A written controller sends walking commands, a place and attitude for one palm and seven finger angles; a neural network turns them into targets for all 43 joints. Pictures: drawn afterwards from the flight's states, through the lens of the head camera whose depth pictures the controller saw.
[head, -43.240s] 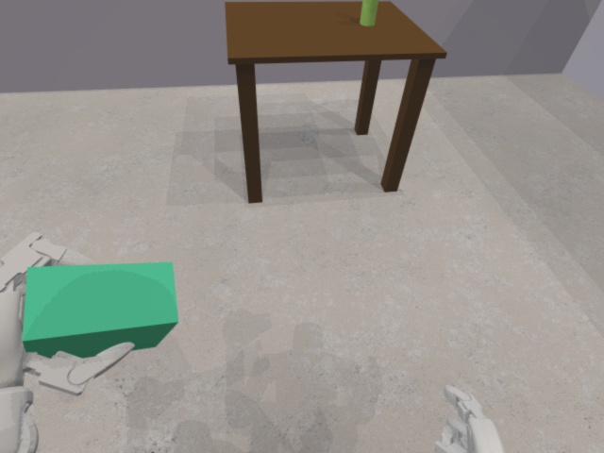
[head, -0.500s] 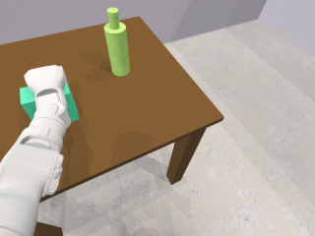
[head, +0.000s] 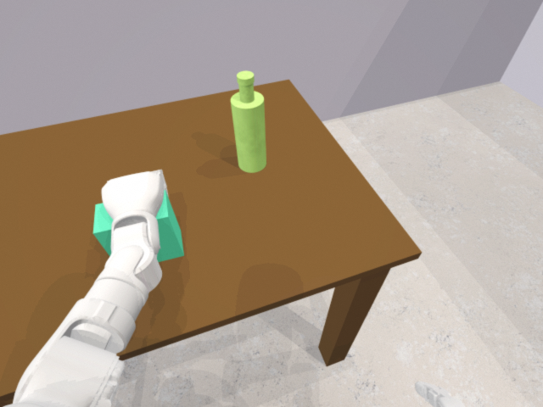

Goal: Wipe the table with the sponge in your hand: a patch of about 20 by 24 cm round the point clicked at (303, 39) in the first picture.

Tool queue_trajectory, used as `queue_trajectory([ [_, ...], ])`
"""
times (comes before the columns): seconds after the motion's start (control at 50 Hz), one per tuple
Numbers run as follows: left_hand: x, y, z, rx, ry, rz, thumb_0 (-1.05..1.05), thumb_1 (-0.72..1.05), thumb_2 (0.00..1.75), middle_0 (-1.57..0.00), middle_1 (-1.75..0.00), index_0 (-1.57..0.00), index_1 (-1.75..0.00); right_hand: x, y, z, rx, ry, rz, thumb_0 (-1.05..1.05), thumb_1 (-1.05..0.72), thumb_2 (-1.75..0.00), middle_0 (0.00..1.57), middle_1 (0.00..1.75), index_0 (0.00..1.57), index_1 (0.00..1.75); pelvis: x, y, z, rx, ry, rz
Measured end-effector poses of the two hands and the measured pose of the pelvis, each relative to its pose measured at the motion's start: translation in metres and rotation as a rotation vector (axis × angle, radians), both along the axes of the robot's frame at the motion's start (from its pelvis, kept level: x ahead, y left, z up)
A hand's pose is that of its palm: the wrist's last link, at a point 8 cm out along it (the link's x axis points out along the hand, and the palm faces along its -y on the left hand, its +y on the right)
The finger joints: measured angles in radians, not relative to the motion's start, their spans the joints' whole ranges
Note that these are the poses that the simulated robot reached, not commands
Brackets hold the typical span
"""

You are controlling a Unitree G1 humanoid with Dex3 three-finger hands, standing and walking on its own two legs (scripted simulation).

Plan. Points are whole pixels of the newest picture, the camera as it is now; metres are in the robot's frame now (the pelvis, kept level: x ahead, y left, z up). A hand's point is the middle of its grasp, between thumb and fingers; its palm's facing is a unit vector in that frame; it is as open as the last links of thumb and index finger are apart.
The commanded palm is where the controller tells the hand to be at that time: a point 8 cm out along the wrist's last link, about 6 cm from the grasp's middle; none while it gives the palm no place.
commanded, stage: wipe back along the third lane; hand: left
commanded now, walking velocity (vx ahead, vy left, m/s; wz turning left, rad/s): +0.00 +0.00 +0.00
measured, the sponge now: (145, 238) +0.39 +0.25 +0.00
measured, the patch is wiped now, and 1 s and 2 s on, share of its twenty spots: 0.95 0.95 0.95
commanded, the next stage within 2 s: slide back across to the middle lane in 0.80 s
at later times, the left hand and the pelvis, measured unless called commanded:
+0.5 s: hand (152, 242) +0.35 +0.21 +0.05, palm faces -0.03 -0.01 -1.00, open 10.3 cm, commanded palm +0.31 +0.19 +0.09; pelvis -0.03 -0.01 +0.00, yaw +1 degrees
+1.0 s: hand (156, 262) +0.31 +0.20 +0.05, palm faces -0.01 -0.04 -1.00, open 10.3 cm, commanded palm +0.28 +0.19 +0.10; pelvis -0.03 -0.02 +0.00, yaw +0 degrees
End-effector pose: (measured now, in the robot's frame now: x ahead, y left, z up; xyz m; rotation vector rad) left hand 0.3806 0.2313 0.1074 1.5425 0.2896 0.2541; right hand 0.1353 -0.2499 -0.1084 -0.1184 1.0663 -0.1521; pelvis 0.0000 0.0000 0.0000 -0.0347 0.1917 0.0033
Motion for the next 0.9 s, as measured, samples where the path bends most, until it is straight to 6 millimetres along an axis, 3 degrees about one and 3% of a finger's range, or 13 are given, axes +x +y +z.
queue_trajectory([
  [0.12, -0.019, -0.007, 0.0, -0.001, -0.004, 0.001, 0.0, -0.5, 1.04, -0.66, -1.38, -0.67, -1.39, 0.029, 0.012, 0.008, 0.016, -0.071, 0.055, 0.01, -0.91, -0.9, 0.19, 0.3, 0.2, 0.3, -0.003, -0.001, 0.001, 0.007, -0.027, 0.012],
  [0.22, -0.031, -0.014, 0.0, 0.001, -0.002, 0.005, 0.0, -0.5, 1.04, -0.66, -1.38, -0.67, -1.39, 0.034, 0.019, 0.011, 0.028, -0.093, 0.08, 0.01, -0.91, -0.9, 0.2, 0.3, 0.2, 0.3, -0.009, -0.003, 0.001, 0.011, -0.043, 0.018],
  [0.38, -0.045, -0.022, 0.0, 0.0, 0.002, 0.006, 0.0, -0.5, 1.04, -0.66, -1.38, -0.67, -1.39, 0.013, 0.016, 0.006, 0.03, -0.07, 0.072, 0.01, -0.91, -0.9, 0.2, 0.3, 0.21, 0.3, -0.02, -0.007, 0.002, 0.017, -0.067, 0.015],
  [0.56, -0.053, -0.028, -0.001, 0.005, 0.012, 0.01, 0.0, -0.49, 1.04, -0.66, -1.38, -0.67, -1.39, -0.022, -0.003, -0.001, 0.009, -0.018, 0.021, 0.01, -0.91, -0.9, 0.2, 0.3, 0.2, 0.3, -0.028, -0.013, 0.002, 0.022, -0.083, 0.006],
  [0.68, -0.062, -0.033, -0.001, 0.005, 0.001, -0.001, 0.0, -0.49, 1.04, -0.66, -1.38, -0.67, -1.39, -0.03, -0.014, -0.002, 0.007, -0.016, 0.0, 0.01, -0.91, -0.9, 0.19, 0.3, 0.2, 0.3, -0.029, -0.017, 0.003, 0.024, -0.089, -0.002],
  [0.78, -0.073, -0.038, 0.0, -0.001, -0.012, -0.01, 0.0, -0.49, 1.04, -0.66, -1.39, -0.67, -1.39, -0.021, -0.017, 0.002, 0.016, -0.051, 0.003, 0.01, -0.91, -0.9, 0.19, 0.3, 0.2, 0.3, -0.027, -0.019, 0.004, 0.026, -0.1, -0.006],
  [0.9, -0.085, -0.042, 0.0, -0.013, -0.025, -0.004, 0.0, -0.49, 1.04, -0.66, -1.39, -0.67, -1.39, 0.005, -0.013, 0.012, 0.027, -0.123, 0.03, 0.01, -0.91, -0.9, 0.19, 0.3, 0.2, 0.3, -0.026, -0.022, 0.004, 0.029, -0.114, -0.007],
])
